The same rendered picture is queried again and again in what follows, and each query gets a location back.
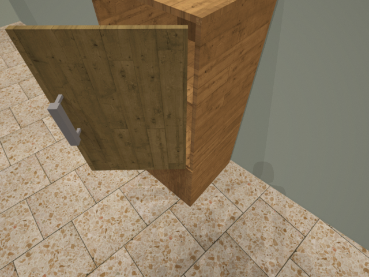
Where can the handle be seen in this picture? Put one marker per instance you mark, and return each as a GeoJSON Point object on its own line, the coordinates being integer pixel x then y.
{"type": "Point", "coordinates": [62, 120]}

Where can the cupboard door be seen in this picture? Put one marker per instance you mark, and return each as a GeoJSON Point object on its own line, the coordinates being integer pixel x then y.
{"type": "Point", "coordinates": [125, 86]}

